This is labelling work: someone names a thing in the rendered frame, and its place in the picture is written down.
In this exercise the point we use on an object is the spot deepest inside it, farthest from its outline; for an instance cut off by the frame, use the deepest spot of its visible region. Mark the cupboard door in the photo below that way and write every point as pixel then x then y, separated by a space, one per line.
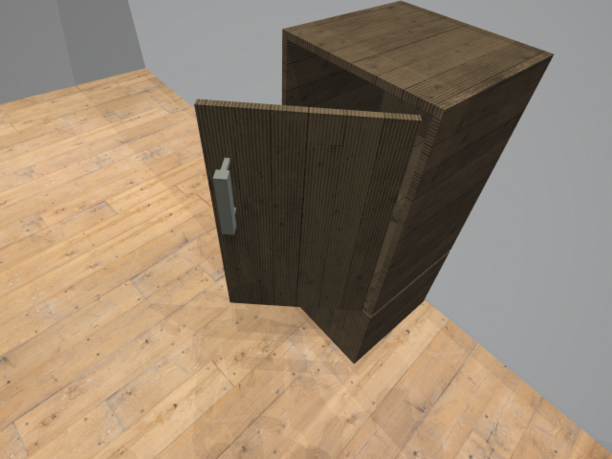
pixel 314 191

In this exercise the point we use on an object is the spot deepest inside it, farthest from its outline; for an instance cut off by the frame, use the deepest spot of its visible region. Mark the handle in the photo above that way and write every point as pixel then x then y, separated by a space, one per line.
pixel 224 199

